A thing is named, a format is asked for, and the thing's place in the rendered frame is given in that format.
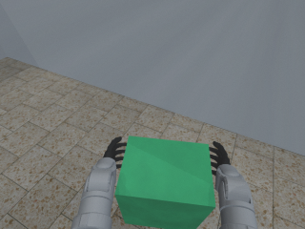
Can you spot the left robot hand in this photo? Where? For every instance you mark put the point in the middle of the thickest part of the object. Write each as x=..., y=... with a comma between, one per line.
x=112, y=152

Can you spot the left robot forearm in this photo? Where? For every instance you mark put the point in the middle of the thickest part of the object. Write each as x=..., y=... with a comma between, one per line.
x=96, y=202

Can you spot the carton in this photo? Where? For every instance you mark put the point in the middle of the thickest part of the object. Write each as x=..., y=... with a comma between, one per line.
x=165, y=184

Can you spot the right robot hand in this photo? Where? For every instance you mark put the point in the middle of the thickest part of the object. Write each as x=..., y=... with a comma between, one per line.
x=221, y=158

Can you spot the right robot forearm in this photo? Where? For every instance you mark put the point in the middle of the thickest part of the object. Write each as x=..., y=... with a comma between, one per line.
x=236, y=204

